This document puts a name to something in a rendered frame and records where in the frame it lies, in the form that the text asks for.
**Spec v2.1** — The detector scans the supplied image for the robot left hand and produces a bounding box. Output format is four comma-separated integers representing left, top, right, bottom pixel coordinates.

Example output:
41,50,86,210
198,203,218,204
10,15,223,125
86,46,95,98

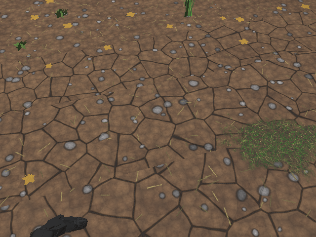
30,214,88,237

